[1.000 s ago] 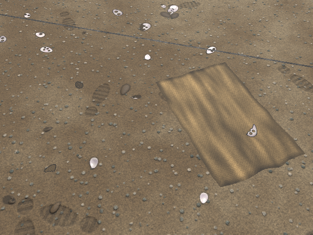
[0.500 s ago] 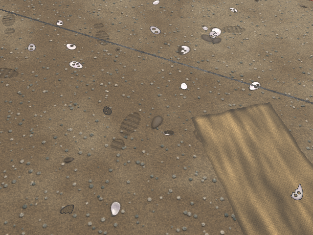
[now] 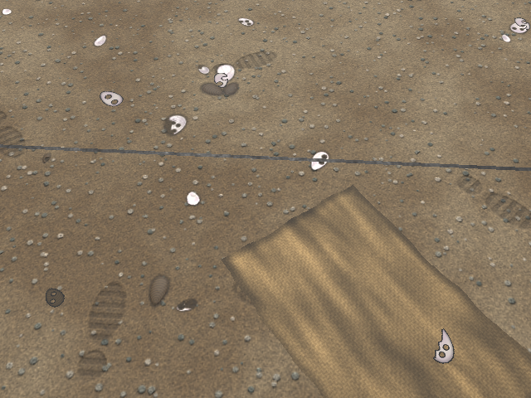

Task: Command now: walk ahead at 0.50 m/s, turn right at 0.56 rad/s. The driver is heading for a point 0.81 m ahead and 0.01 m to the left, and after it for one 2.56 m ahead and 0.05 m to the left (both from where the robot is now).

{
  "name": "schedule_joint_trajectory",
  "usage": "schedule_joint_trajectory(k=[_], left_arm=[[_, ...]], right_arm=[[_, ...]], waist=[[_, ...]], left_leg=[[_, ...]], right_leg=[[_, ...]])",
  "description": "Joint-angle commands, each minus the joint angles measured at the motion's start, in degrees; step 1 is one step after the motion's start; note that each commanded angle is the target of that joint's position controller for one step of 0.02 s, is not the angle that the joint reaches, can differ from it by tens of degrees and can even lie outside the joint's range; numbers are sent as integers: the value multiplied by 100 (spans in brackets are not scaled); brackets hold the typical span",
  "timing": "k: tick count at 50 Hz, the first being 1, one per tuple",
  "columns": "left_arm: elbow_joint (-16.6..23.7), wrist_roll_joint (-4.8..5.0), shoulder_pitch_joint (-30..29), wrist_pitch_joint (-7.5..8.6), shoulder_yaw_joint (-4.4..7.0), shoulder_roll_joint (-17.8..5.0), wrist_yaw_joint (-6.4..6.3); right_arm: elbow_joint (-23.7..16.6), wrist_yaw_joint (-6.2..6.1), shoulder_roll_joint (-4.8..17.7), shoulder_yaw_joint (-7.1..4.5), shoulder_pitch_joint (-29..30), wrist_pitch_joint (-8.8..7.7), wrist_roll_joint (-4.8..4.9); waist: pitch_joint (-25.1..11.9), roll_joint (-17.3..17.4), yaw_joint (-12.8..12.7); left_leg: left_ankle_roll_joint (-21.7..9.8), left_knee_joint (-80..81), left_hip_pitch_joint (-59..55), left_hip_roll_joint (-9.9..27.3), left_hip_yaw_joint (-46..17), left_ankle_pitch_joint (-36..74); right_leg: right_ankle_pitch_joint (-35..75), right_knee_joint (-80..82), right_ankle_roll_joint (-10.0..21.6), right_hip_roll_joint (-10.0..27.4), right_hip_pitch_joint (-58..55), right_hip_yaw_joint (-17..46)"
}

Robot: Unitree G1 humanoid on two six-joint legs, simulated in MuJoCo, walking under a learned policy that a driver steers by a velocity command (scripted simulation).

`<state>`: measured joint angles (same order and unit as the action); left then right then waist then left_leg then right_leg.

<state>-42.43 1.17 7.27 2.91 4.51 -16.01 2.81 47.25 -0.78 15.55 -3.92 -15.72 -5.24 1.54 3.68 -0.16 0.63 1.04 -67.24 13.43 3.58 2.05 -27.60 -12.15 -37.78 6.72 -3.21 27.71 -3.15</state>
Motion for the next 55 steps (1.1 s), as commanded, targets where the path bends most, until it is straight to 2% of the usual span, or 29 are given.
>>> schedule_joint_trajectory(k=[1, 2, 3, 7, 11, 15, 18, 20, 21, 22, 23, 24, 25, 26, 27, 30, 34, 39, 41, 42, 43, 44, 45, 46, 47, 48, 49, 51, 55], left_arm=[[194, 23, 838, 134, 204, -742, -46], [300, -23, 546, 143, 143, -551, -70], [382, -63, 447, 144, 124, -516, -92], [350, -23, 731, 175, 196, -804, -234], [289, 27, 1061, 94, 196, -826, -333], [207, 57, 1364, 24, 201, -850, -362], [193, 21, 1350, -17, 198, -815, -403], [228, -21, 1204, -22, 143, -662, -386], [315, -91, 1154, 0, 42, -421, -354], [350, -7, 1923, 54, -46, -143, -366], [298, 54, 2134, 115, -79, -292, -357], [348, 77, 1589, 146, 4, -712, -323], [466, 10, 988, 179, -5, -754, -307], [582, -97, 623, 231, -6, -686, -301], [617, -176, 537, 259, 15, -636, -304], [661, -200, 618, 262, -52, -354, -293], [822, -169, -167, 297, -181, -122, -264], [988, -54, -783, 391, -104, -353, -191], [963, -38, -601, 436, -28, -469, -194], [874, -51, -281, 448, 31, -545, -217], [789, -102, 285, 459, 115, -727, -268], [677, -168, 1259, 438, 215, -1112, -331], [516, -213, 1528, 331, 292, -1442, -284], [525, -126, 1391, 325, 210, -977, -261], [537, -94, 1202, 318, 118, -650, -268], [552, -131, 913, 313, 57, -509, -253], [515, -163, 698, 304, 28, -407, -241], [442, -182, 527, 341, 23, -360, -236], [192, -163, 618, 388, 121, -622, -264]], right_arm=[[-772, -9, 671, -86, 504, -399, -24], [-735, -34, 760, -148, 398, -338, -142], [-729, -22, 763, -172, 312, -252, -175], [-917, -33, 479, -102, 655, -69, -259], [-1138, 34, 294, -2, 1535, -103, -216], [-1308, 163, 437, -23, 2031, -202, -117], [-1275, 236, 625, -97, 1793, -294, -108], [-1052, 211, 781, -198, 971, -346, -166], [-951, 182, 1001, -260, 208, -359, -258], [-768, 180, 1493, -393, -579, -316, -347], [-565, 261, 1261, -359, -832, -279, -170], [-629, 263, 836, -225, -508, -242, -40], [-728, 251, 674, -159, -187, -169, -67], [-751, 256, 627, -122, 27, -118, -111], [-783, 254, 549, -76, 118, -112, -139], [-739, 210, 605, -76, 70, -93, -97], [-620, 82, 939, -182, -169, -1, -22], [-494, 34, 944, -183, -654, 137, 25], [-521, 13, 943, -191, -599, 186, 29], [-549, 7, 834, -163, -561, 200, 19], [-627, 11, 636, -100, -446, 184, -15], [-777, 16, 230, 31, -424, 152, -123], [-986, 3, 157, 75, -1047, 84, 49], [-835, -16, 679, -38, -963, 100, 119], [-866, 3, 852, -95, -522, 142, 70], [-853, 13, 769, -100, -367, 180, 17], [-910, 31, 703, -114, -229, 200, -20], [-979, 92, 505, -95, -150, 275, 9], [-1184, 141, 342, -32, 232, 326, -43]], waist=[[-991, 57, -307], [-862, -29, -88], [-807, -89, 31], [-571, -98, 16], [-439, -419, -339], [-389, -548, -536], [-437, -719, -382], [-750, -774, 43], [-1435, -504, 381], [-2267, 958, 257], [-2216, 1852, 258], [-1334, 1135, 314], [-833, 559, 322], [-425, 279, 220], [-344, 257, 93], [-520, 571, -77], [-457, 546, 143], [-434, 601, 312], [-474, 672, 107], [-579, 672, -78], [-901, 589, -385], [-1657, -263, -749], [-1948, -1945, -421], [-1403, -1320, -483], [-838, -836, -540], [-601, -497, -407], [-406, -505, -288], [-272, -648, -136], [-237, -402, -131]], left_leg=[[-214, -686, 3083, 181, -748, 611], [-183, -305, 2623, 335, -771, 842], [-136, -111, 2323, 388, -769, 975], [181, 1000, 2301, 265, -532, 1642], [242, 2806, 2042, -96, -469, 2991], [169, 3650, 1760, -331, -544, 3141], [-54, 3939, 1478, -324, -587, 2662], [-359, 4253, 412, -394, -344, 2600], [-737, 4046, -863, 219, -903, 2597], [-1698, 4221, -2915, 1336, -3158, 1871], [-2077, 5007, -3287, 1804, -4927, 609], [-1857, 5117, -2708, 1656, -4505, -29], [-1664, 5163, -1977, 1376, -3732, 246], [-1613, 5282, -1285, 1136, -3228, 889], [-1533, 5376, -894, 914, -2902, 1518], [-1581, 5508, -455, 601, -2316, 2567], [-1457, 5543, 68, 383, -1802, 2701], [-1276, 5168, -95, 479, -2220, 2130], [-1135, 4858, -118, 467, -2445, 1927], [-1008, 4560, 0, 313, -2432, 1921], [-812, 3836, 368, 59, -2229, 1940], [-547, 2058, 1179, -385, -1585, 875], [-362, 634, 2875, -759, -982, -775], [-281, -153, 3429, -325, -1106, -428], [-253, -377, 3542, -172, -1062, 104], [-207, -335, 3322, -29, -977, 510], [-178, -171, 3235, 97, -963, 785], [-135, 11, 2917, 254, -857, 1099], [23, 725, 3041, 317, -782, 1801]], right_leg=[[540, 2134, 1198, 1680, -3177, 3145], [1049, 2214, 1106, 1490, -2537, 2710], [1265, 2343, 1081, 1360, -2166, 2531], [2114, 2495, 1039, 1099, -1535, 1923], [1477, 2346, 675, 760, -1408, 1680], [945, 2011, 588, 959, -1715, 2178], [996, 1581, 473, 1212, -2196, 2588], [2005, 863, 275, 970, -2247, 2392], [1882, -389, 87, 690, -1816, 2043], [393, -2439, -379, -127, -1, 1339], [-2058, -3439, -501, -269, 1224, 1331], [-1730, -3842, -472, 133, 1773, 1397], [-1269, -3747, -453, 368, 1758, 1135], [-948, -3331, -450, 528, 1689, 986], [-709, -2897, -462, 689, 1409, 964], [-636, -1905, -645, 701, 868, 707], [533, -222, -846, 475, 205, 545], [1036, 796, -855, 223, -409, 686], [880, 1144, -729, 216, -933, 674], [810, 1341, -613, 267, -1472, 645], [685, 1357, -405, 653, -2381, 915], [458, 1368, -29, 1783, -3758, 1971], [-941, 1920, 776, 2830, -4623, 4334], [-1801, 2108, 783, 2752, -4221, 4478], [-1450, 2139, 589, 2486, -3699, 3585], [-744, 2270, 452, 2190, -3167, 2902], [-202, 2400, 419, 2014, -2790, 2460], [573, 2665, 349, 1787, -2269, 1685], [1590, 2859, 456, 1799, -2243, 846]])
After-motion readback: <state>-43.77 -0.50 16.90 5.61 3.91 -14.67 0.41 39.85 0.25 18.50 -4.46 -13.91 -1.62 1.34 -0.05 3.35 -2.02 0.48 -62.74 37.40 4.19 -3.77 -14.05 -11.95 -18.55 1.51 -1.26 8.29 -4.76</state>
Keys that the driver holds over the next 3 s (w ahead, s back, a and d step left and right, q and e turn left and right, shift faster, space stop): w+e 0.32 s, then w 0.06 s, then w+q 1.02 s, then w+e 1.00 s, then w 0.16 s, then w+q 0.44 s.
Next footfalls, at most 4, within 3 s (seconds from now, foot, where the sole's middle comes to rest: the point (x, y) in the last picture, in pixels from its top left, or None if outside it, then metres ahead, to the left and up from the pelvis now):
0.42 left None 0.43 0.10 -0.75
0.86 right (345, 331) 0.59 -0.17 -0.75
1.36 left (232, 244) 0.86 0.13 -0.75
1.94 right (280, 152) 1.21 -0.02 -0.75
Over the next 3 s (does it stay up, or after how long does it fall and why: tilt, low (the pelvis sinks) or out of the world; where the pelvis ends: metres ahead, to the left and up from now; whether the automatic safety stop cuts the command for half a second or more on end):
stays up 1.60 -0.01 0.02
